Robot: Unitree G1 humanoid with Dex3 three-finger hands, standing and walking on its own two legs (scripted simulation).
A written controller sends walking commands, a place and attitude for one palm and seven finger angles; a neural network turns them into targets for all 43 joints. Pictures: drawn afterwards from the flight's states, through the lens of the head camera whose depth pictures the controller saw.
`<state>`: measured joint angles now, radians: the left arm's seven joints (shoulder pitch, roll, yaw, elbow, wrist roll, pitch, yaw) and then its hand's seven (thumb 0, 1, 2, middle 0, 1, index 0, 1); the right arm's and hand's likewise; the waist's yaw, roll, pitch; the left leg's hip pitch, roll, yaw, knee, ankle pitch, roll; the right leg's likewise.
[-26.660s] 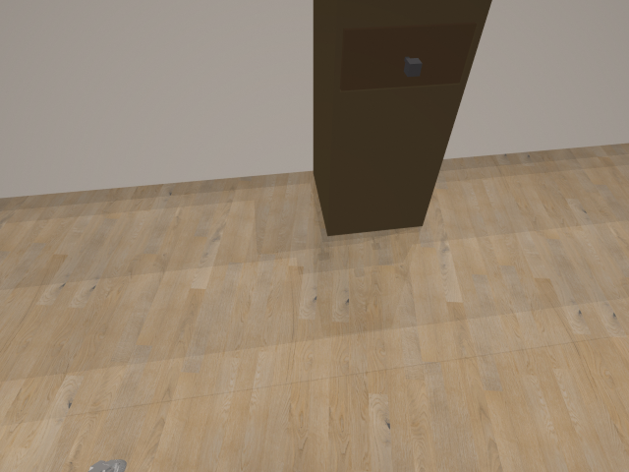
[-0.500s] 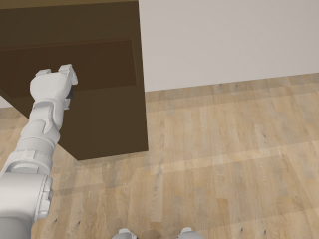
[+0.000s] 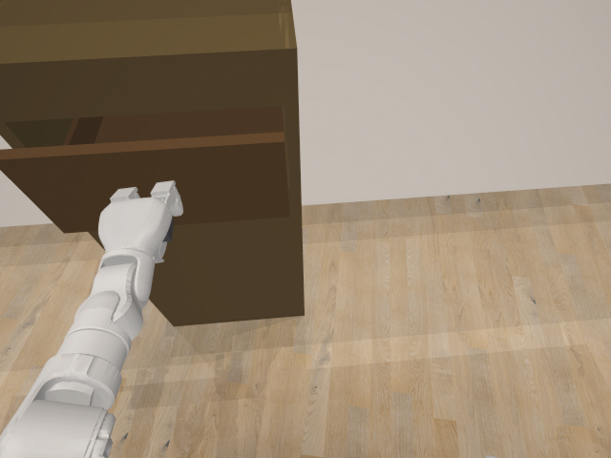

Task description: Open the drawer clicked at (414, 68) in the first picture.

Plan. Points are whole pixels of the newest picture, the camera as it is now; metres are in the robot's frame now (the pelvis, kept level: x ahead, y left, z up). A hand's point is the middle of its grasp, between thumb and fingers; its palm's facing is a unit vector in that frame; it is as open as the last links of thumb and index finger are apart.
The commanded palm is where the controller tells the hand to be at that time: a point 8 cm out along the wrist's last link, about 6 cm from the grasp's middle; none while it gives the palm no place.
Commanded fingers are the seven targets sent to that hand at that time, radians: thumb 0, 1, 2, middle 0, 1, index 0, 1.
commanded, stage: pull the drawer open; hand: left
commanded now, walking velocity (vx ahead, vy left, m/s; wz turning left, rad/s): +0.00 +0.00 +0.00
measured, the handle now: (158, 213) +0.46 +0.22 +0.02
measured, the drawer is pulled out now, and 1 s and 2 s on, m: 0.07 0.20 0.30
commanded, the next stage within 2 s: none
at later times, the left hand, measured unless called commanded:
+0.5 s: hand (146, 283) +0.35 +0.22 +0.00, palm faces -0.03 -0.04 -1.00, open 7.2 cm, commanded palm +0.31 +0.23 +0.06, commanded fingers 0.00 0.90 0.90 -0.40 -1.35 -0.40 -1.35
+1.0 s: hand (139, 327) +0.29 +0.21 +0.00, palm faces -0.02 -0.07 -1.00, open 7.2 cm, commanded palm +0.25 +0.23 +0.06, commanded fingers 0.00 0.90 0.90 -0.40 -1.35 -0.40 -1.35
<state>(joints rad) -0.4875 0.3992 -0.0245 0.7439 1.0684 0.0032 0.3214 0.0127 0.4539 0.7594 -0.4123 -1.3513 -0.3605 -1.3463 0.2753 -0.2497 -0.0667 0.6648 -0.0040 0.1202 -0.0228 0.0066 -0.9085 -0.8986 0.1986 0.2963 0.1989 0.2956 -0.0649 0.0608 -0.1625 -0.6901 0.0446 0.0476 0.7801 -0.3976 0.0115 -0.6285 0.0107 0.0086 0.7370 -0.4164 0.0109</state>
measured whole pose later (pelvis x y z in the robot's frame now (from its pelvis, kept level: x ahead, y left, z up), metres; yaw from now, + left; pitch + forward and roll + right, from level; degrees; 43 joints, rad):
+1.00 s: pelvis -0.01 -0.01 +0.01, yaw +1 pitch +11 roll +0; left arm 0.00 0.36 -0.08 0.29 1.04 0.04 0.34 0.03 0.46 0.74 -0.41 -1.35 -0.37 -1.33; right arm 0.17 -0.24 -0.05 0.65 -0.01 0.06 -0.03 0.01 -0.91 -0.90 0.20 0.30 0.20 0.30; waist -0.01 0.06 -0.13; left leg -0.55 0.04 0.04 0.73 -0.37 -0.01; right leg -0.50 0.01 0.01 0.73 -0.42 -0.01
